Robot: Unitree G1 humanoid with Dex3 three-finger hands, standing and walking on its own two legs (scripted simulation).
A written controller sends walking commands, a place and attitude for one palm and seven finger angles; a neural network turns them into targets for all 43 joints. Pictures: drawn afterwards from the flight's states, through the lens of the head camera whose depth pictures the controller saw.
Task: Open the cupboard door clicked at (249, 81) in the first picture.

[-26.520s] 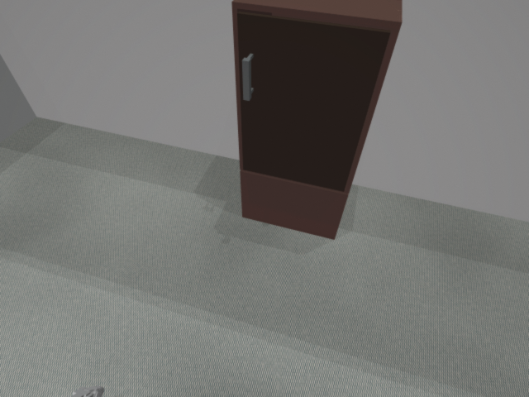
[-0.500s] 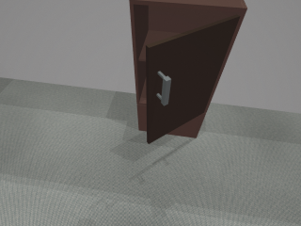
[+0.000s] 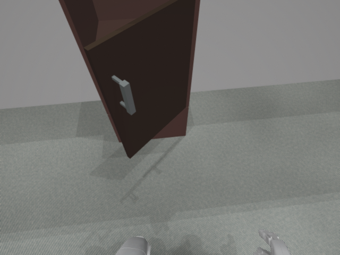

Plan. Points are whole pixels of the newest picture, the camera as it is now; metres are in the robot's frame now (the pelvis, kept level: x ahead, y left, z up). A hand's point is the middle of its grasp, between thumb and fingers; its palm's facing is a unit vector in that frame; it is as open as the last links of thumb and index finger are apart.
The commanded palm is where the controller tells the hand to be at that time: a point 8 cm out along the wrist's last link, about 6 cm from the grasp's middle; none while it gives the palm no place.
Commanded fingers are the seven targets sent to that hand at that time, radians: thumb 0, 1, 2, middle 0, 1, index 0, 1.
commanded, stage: walk to a spot facing it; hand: left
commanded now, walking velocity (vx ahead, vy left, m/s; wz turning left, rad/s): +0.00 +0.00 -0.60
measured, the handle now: (123, 95) +0.53 +0.19 +0.00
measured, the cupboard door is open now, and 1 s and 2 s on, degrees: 42 42 42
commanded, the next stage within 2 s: none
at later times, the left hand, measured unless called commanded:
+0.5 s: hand (111, 223) +0.20 +0.19 -0.17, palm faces -0.30 -0.92 -0.27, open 7.3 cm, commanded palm none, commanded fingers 0.00 0.90 0.90 -0.20 -0.30 -0.20 -0.30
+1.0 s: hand (137, 207) +0.25 +0.12 -0.16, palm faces -0.57 -0.80 -0.20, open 7.3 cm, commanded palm none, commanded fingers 0.00 0.90 0.90 -0.20 -0.30 -0.20 -0.30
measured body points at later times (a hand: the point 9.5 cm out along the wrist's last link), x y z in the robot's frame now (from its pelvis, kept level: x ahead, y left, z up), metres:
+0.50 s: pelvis +0.02 +0.01 -0.02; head +0.07 -0.01 +0.42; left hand +0.21 +0.24 -0.15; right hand -0.04 -0.25 -0.16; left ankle +0.02 +0.16 -0.73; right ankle -0.01 -0.11 -0.75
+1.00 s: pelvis +0.04 +0.02 +0.00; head +0.08 +0.01 +0.44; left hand +0.27 +0.16 -0.15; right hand -0.08 -0.20 -0.14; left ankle +0.12 +0.12 -0.74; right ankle -0.04 -0.08 -0.70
